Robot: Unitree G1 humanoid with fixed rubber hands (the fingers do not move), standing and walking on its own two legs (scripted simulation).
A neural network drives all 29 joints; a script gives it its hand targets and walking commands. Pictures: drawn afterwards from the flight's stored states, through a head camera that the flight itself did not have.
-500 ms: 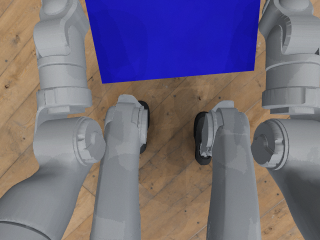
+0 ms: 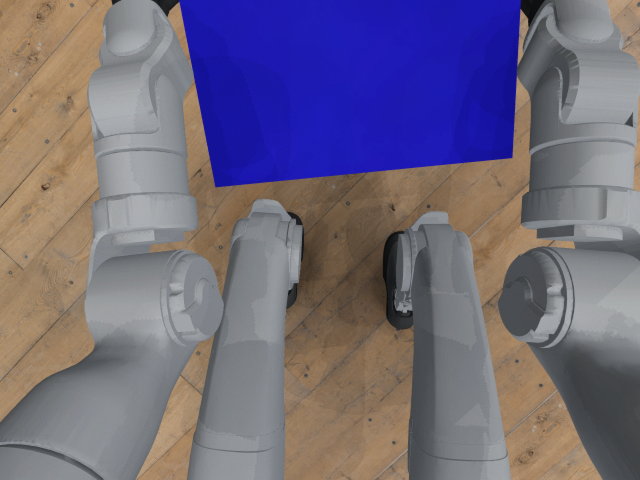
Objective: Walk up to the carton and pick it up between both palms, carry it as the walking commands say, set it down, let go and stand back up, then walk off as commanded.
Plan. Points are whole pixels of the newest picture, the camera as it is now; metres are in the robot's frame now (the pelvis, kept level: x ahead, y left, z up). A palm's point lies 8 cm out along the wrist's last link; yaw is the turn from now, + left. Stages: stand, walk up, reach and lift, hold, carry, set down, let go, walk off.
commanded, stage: reach and lift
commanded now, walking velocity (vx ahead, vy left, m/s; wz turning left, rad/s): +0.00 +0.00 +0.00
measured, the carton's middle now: (346, 43) +0.53 +0.02 -0.14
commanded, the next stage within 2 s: none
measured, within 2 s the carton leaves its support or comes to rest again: neither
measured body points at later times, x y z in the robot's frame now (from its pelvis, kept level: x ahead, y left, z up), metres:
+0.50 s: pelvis +0.01 +0.00 +0.07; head +0.30 +0.01 +0.39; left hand +0.51 +0.21 +0.00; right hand +0.54 -0.15 +0.00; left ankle +0.18 +0.12 -0.49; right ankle +0.16 -0.13 -0.49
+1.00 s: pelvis +0.02 +0.00 +0.14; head +0.28 +0.01 +0.49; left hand +0.49 +0.21 +0.08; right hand +0.52 -0.15 +0.08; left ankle +0.18 +0.12 -0.49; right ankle +0.16 -0.13 -0.49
